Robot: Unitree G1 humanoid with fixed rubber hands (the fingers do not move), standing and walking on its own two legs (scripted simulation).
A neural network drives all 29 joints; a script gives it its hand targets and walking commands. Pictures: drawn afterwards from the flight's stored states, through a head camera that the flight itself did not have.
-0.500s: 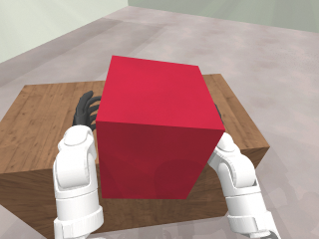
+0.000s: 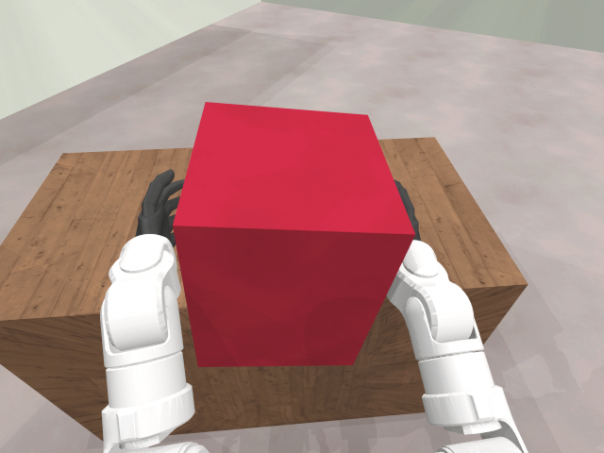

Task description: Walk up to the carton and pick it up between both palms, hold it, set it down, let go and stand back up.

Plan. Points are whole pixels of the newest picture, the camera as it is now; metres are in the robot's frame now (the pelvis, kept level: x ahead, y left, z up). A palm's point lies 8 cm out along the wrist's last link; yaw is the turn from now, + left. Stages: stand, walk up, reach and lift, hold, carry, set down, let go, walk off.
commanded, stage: set down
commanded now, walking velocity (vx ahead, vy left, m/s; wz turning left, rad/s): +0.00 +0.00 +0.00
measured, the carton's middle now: (283, 240) +0.35 -0.02 +0.14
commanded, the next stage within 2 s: none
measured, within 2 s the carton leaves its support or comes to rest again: neither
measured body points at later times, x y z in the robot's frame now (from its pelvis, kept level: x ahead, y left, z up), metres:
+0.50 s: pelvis +0.03 +0.01 +0.00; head +0.03 +0.00 +0.45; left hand +0.39 +0.13 +0.16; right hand +0.38 -0.16 +0.13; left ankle +0.00 +0.11 -0.76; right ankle +0.00 -0.10 -0.76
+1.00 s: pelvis +0.02 +0.01 +0.00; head +0.04 +0.00 +0.45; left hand +0.41 +0.14 +0.15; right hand +0.40 -0.16 +0.12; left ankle +0.00 +0.11 -0.76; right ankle +0.00 -0.10 -0.76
